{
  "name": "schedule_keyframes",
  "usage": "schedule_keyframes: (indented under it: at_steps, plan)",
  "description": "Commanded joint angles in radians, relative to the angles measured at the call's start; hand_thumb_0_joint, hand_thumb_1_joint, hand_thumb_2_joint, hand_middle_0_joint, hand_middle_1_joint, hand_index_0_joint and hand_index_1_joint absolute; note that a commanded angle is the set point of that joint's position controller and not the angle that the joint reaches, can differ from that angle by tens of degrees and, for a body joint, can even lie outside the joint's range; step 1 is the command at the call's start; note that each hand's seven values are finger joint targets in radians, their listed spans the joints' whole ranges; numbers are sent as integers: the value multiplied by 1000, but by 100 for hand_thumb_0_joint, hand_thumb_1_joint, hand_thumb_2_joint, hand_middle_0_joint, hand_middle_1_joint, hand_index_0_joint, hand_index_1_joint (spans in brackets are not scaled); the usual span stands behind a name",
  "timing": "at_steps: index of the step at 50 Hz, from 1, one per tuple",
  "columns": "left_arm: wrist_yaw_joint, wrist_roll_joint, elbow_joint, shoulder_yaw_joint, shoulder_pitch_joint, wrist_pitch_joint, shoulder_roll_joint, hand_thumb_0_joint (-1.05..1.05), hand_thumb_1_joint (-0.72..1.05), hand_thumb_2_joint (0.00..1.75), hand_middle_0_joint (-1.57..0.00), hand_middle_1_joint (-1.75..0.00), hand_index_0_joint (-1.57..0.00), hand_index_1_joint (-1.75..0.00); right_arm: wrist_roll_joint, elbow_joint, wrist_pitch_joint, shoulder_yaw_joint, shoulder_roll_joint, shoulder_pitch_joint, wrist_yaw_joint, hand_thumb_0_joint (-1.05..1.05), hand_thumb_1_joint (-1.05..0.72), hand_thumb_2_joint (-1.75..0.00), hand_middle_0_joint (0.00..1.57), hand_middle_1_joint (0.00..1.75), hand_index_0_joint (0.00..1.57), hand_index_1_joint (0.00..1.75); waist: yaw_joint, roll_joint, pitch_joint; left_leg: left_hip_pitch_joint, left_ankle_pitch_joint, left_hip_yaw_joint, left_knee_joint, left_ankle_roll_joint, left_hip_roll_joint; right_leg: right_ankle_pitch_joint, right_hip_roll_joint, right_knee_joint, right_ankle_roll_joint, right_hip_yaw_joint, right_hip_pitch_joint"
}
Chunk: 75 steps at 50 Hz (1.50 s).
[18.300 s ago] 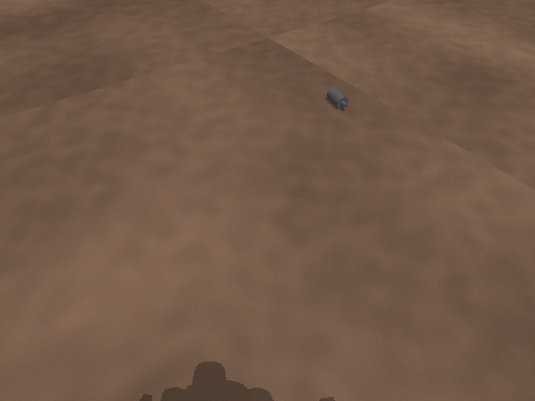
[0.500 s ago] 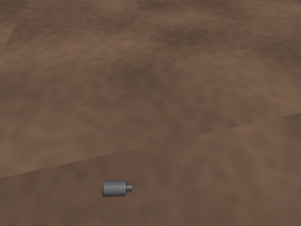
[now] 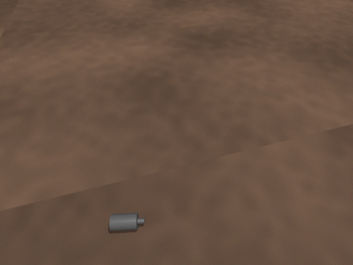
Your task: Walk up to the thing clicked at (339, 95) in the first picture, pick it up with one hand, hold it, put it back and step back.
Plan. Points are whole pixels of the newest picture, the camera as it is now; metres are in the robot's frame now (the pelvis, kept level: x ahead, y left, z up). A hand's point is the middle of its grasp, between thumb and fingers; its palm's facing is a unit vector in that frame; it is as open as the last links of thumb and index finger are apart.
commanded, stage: walk up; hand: left
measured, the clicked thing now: (128, 221) +0.45 +0.26 -0.72
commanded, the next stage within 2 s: none
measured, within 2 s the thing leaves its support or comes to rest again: neither
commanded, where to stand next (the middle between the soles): +0.09 +0.03 m, yaw +2 degrees
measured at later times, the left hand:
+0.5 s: hand out of the picture +0.13 +0.26 -0.15, palm faces +0.08 -0.93 -0.37, open 7.3 cm
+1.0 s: hand out of the picture +0.12 +0.27 -0.14, palm faces +0.04 -0.92 -0.38, open 7.3 cm
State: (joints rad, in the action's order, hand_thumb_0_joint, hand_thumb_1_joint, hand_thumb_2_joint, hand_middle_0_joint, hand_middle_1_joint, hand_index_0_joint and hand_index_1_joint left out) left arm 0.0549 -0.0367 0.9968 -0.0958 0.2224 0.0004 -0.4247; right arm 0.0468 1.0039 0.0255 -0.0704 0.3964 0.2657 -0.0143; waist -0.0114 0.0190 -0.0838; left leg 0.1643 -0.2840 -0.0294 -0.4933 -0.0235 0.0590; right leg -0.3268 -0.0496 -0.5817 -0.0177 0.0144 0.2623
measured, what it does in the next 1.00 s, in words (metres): steps on the spot: left foot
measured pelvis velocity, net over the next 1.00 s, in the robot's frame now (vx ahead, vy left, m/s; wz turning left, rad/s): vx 0.06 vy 0.00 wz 0.05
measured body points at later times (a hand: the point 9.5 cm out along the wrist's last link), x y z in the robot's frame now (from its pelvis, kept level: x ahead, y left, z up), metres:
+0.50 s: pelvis +0.06 -0.01 +0.00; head +0.09 +0.00 +0.44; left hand +0.12 +0.31 -0.13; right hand +0.19 -0.30 -0.12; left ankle +0.08 +0.12 -0.73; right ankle +0.04 -0.14 -0.73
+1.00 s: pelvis +0.06 +0.00 +0.01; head +0.07 +0.00 +0.46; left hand +0.12 +0.32 -0.11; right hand +0.18 -0.29 -0.12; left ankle +0.08 +0.12 -0.73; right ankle +0.04 -0.14 -0.73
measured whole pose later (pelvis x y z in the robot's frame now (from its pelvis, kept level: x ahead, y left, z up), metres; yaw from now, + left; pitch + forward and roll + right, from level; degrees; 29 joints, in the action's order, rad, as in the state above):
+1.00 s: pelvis +0.06 +0.00 +0.01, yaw +3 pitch -3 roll +0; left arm 0.00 -0.01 1.11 -0.01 0.12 0.02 -0.37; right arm 0.01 1.09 -0.02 -0.02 0.35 0.07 -0.03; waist 0.01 -0.01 -0.07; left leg 0.15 -0.17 0.01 -0.38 0.00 0.01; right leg -0.25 -0.04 -0.35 0.03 -0.02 0.04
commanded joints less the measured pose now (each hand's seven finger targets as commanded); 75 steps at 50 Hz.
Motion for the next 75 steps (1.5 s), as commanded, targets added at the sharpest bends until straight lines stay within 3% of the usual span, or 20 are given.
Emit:
schedule_keyframes:
  at_steps: [1,2,3,6,9,14,16,17,18,19,20,21,22,24,26,30,36,43,60,75]
  plan:
    - [-47,-18,-69,-59,82,36,-301,0,90,90,-20,-30,-20,-30,-29,-146,-12,-2,96,-75,25,0,-90,-90,20,30,20,30,74,221,33,331,-313,-46,-373,26,-119,-243,-313,467,-106,483,-127]
    - [-45,-13,-107,-57,-6,32,-307,0,90,90,-20,-30,-20,-30,-32,-113,-18,-26,174,-40,30,0,-90,-90,20,30,20,30,48,130,-14,269,-299,-109,-457,28,-71,-314,-347,438,-202,496,-25]
    - [-49,0,-119,-47,-33,34,-262,0,90,90,-20,-30,-20,-30,-36,-91,-20,-31,197,-5,26,0,-90,-90,20,30,20,30,28,79,-53,289,-249,-116,-486,29,-50,-220,-308,411,-215,420,-37]
    - [-60,16,-123,-25,-33,53,-203,0,90,90,-20,-30,-20,-30,-33,-61,-20,-20,173,47,20,0,-90,-90,20,30,20,30,17,86,-28,271,-171,-126,-412,28,-20,76,-237,352,-163,226,-87]
    - [-67,15,-123,-26,11,64,-208,0,90,90,-20,-30,-20,-30,-25,-77,-29,-14,165,15,11,0,-90,-90,20,30,20,30,37,92,10,262,-157,-100,-304,22,-12,362,-257,289,-187,170,-175]
    - [-77,27,-140,-16,-12,57,-214,0,90,90,-20,-30,-20,-30,-21,-97,-33,-23,156,-18,8,0,-90,-90,20,30,20,30,25,124,61,118,-52,-3,-159,46,-31,729,-239,141,-157,71,-140]
    - [-81,38,-140,-9,-27,48,-205,0,90,90,-20,-30,-20,-30,-24,-95,-30,-25,147,-19,7,0,-90,-90,20,30,20,30,10,108,75,70,46,29,-35,62,-50,696,-196,63,-122,36,-139]
    - [-83,40,-145,-4,-32,44,-202,0,90,90,-20,-30,-20,-30,-20,-96,-25,-32,164,-10,7,0,-90,-90,20,30,20,30,-4,88,89,12,220,11,48,76,-34,630,-179,24,-91,23,-102]
    - [-84,47,-154,8,-19,42,-164,0,90,90,-20,-30,-20,-30,-14,-102,-17,-42,207,-20,12,0,-90,-90,20,30,20,30,9,-15,124,-64,466,-86,59,102,49,525,-121,-47,-44,-8,-57]
    - [-83,56,-151,16,6,38,-130,0,90,90,-20,-30,-20,-30,-14,-123,-9,-45,243,-63,13,0,-90,-90,20,30,20,30,32,-101,165,-86,554,-239,55,167,161,305,-26,-96,-2,-45,-15]
    - [-87,61,-115,17,4,29,-133,0,90,90,-20,-30,-20,-30,-36,-121,-8,-37,241,-92,12,0,-90,-90,20,30,20,30,30,-132,168,-33,525,-265,31,237,198,113,17,-88,-1,-43,-69]
    - [-88,53,-108,24,-12,30,-134,0,90,90,-20,-30,-20,-30,-39,-120,-12,-29,218,-118,12,0,-90,-90,20,30,20,30,32,-136,168,-24,511,-240,32,231,191,24,16,-48,-7,-34,-79]
    - [-87,46,-96,25,-15,34,-133,0,90,90,-20,-30,-20,-30,-41,-117,-18,-21,203,-144,13,0,-90,-90,20,30,20,30,37,-146,171,-16,484,-193,22,207,163,30,4,9,-12,-22,-100]
    - [-88,38,-56,22,26,45,-167,0,90,90,-20,-30,-20,-30,-46,-119,-25,-10,182,-194,15,0,-90,-90,20,30,20,30,59,-144,151,35,420,-109,-28,124,93,247,-59,117,-24,16,-165]
    - [-88,31,-53,19,-37,52,-213,0,90,90,-20,-30,-20,-30,-49,-101,-30,-5,171,-183,15,0,-90,-90,20,30,20,30,23,-66,113,25,378,-56,-48,75,30,387,-127,143,-59,94,-133]
    - [-84,35,-33,36,-91,49,-178,0,90,90,-20,-30,-20,-30,-47,-71,-26,-7,174,-213,8,0,-90,-90,20,30,20,30,12,-29,125,-81,403,-80,17,99,63,356,-77,153,-21,25,-90]
    - [-77,32,4,45,-130,46,-172,0,90,90,-20,-30,-20,-30,-45,-42,-25,2,169,-262,5,0,-90,-90,20,30,20,30,19,-30,114,-79,347,-76,109,84,67,281,-76,220,-4,29,-135]
    - [-75,29,39,44,-137,44,-169,0,90,90,-20,-30,-20,-30,-44,0,-23,2,166,-267,4,0,-90,-90,20,30,20,30,19,-25,136,-118,354,-57,138,71,59,317,-81,267,-1,21,-177]
    - [-71,19,71,39,-155,37,-165,0,90,90,-20,-30,-20,-30,-38,51,-23,4,164,-227,4,0,-90,-90,20,30,20,30,16,-35,78,-49,163,-75,210,58,56,151,-75,331,-2,36,-159]
    - [-70,21,73,40,-147,37,-157,0,90,90,-20,-30,-20,-30,-38,55,-19,4,167,-208,8,0,-90,-90,20,30,20,30,14,-34,94,-66,239,-77,192,55,53,207,-77,318,-2,34,-146]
